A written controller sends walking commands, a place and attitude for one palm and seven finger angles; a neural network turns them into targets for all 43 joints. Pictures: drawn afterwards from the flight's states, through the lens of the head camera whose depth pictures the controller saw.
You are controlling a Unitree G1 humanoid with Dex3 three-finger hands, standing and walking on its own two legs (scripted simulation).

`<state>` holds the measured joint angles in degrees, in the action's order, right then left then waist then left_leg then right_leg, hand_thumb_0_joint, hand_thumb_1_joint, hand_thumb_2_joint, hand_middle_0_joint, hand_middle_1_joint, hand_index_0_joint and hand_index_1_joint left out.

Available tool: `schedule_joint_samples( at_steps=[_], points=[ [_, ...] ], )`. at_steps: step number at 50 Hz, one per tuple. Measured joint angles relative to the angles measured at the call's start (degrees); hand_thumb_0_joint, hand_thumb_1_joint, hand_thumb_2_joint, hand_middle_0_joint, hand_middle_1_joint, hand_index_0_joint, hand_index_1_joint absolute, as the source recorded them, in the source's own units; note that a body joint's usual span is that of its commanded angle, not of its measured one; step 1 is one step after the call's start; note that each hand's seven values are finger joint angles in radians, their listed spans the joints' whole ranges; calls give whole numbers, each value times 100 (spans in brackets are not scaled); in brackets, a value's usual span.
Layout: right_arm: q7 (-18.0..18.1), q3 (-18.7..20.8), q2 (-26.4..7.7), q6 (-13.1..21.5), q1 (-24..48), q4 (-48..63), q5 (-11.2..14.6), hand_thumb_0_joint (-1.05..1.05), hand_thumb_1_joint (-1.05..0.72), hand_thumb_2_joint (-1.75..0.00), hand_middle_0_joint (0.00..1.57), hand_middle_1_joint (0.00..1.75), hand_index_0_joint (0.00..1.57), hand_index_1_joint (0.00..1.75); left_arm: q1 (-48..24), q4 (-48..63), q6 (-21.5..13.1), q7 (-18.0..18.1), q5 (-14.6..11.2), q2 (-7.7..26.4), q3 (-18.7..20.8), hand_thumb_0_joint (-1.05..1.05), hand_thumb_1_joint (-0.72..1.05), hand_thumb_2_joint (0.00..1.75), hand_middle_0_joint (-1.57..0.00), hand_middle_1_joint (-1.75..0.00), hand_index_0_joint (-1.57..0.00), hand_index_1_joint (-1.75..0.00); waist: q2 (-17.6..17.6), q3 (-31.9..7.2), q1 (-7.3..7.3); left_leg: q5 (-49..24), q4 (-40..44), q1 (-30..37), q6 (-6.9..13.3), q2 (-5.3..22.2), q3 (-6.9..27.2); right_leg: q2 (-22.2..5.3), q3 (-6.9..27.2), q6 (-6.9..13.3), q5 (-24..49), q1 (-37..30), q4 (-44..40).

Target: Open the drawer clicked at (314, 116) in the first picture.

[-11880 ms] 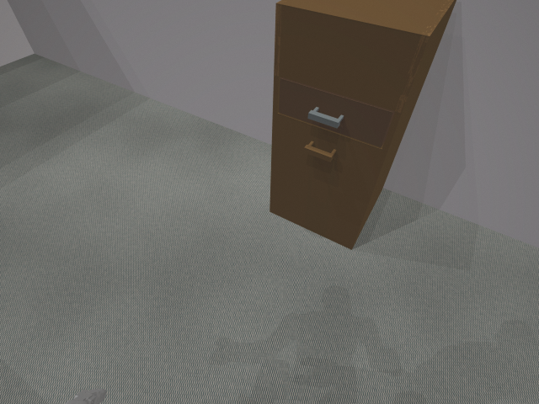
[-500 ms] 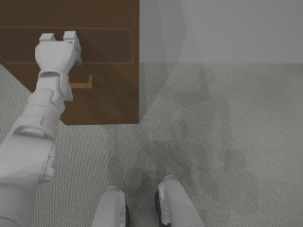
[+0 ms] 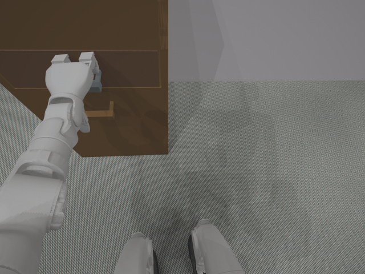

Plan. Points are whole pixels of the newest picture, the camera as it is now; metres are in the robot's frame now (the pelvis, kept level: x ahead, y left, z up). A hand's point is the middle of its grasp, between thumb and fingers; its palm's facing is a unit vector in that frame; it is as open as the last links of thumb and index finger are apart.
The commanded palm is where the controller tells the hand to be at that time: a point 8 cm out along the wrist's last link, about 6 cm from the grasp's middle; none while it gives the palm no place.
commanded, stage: lift the fingers back up to retry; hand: left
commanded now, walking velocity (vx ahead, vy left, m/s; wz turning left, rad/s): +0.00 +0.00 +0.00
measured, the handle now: (79, 79) +0.58 +0.20 -0.02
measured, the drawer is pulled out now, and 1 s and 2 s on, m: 0.00 0.00 0.00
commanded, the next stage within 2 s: re-aim the fingers above the handle in 0.44 s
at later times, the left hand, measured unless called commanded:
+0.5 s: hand (76, 84) +0.53 +0.18 +0.03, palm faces -0.05 -0.05 -1.00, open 13.8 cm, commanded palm +0.50 +0.18 +0.09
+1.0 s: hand (74, 84) +0.53 +0.18 +0.03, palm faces -0.05 -0.04 -1.00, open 13.8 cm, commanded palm +0.51 +0.19 +0.09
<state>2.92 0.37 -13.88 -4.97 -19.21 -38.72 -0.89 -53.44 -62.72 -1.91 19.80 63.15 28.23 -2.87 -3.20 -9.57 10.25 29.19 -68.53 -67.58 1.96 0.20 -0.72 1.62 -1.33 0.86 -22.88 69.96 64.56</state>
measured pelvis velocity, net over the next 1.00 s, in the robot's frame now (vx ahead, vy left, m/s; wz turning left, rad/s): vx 0.05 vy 0.00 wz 0.00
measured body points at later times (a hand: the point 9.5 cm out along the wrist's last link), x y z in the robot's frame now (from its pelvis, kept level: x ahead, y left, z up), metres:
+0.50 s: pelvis +0.06 +0.00 +0.05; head +0.17 +0.00 +0.48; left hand +0.52 +0.18 +0.09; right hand +0.08 -0.28 -0.08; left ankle +0.02 +0.10 -0.63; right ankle +0.06 -0.11 -0.63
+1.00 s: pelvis +0.05 +0.00 +0.04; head +0.16 +0.00 +0.48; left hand +0.52 +0.18 +0.09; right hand +0.07 -0.28 -0.09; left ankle +0.02 +0.10 -0.63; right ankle +0.06 -0.11 -0.63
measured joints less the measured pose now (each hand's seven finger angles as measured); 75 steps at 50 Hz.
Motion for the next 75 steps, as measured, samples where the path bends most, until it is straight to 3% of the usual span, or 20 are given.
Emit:
schedule_joint_samples(
  at_steps=[9, 19, 28, 37, 52, 64, 75],
  points=[
    [-98, 155, -17, -121, -112, -142, -59, 1, -90, -90, 21, 30, 21, 30, 365, 75, -89, 318, -14, -231, -113, 0, -49, 30, -32, -120, -31, -121, 12, -23, -183, -41, 667, 831, -34, 3, 41, 17, -16, 21, 4, -835, -634],
    [-144, 280, -46, -305, -31, -86, -74, 1, -90, -90, 21, 30, 21, 30, 845, 247, -140, 319, -32, -470, -133, 0, -49, 30, -31, -120, -34, -121, 40, -42, -316, -109, 1357, 1692, -55, 21, 11, 49, 34, 34, 40, -1656, -1253],
    [-211, 334, -18, -397, 199, -45, -113, 1, -90, -90, 20, 30, 20, 30, 1097, 347, -169, 537, 123, -603, -72, 0, -49, 30, -31, -120, -32, -120, 73, -82, -416, -55, 1412, 1825, -65, 21, -7, 53, 55, 46, -36, -1756, -1253],
    [-183, 325, 41, -405, 303, -53, -101, 1, -90, -90, 21, 30, 20, 30, 1129, 358, -128, 516, 102, -546, -81, 0, -49, 30, -32, -120, -32, -120, 65, -42, -463, -61, 1398, 1830, -70, 5, 15, 37, 36, 49, -45, -1767, -1230],
    [-179, 269, -9, -384, 127, -111, -99, 1, -90, -90, 21, 30, 20, 30, 808, 80, -123, 473, 136, -437, 20, 0, -49, 30, -31, -120, -32, -120, 75, -54, -284, -67, 1227, 1608, -38, 9, -36, 41, 81, 24, -2, -1540, -1089],
    [-143, 295, -31, -285, -76, -218, -88, 1, -90, -90, 21, 30, 20, 30, 720, 21, -246, 410, 79, -359, -64, 0, -49, 30, -32, -120, -32, -120, 64, -32, -259, -109, 1184, 1518, -8, -11, -30, 20, 76, -10, 58, -1482, -1095],
    [-173, 236, -23, -264, 4, -176, -94, 1, -90, -90, 21, 30, 20, 30, 453, -191, -36, 510, 120, -409, -101, 0, -49, 30, -31, -120, -33, -122, 60, -31, -189, -101, 1088, 1372, 11, -24, -27, 7, 72, -28, 59, -1348, -1021]
  ],
)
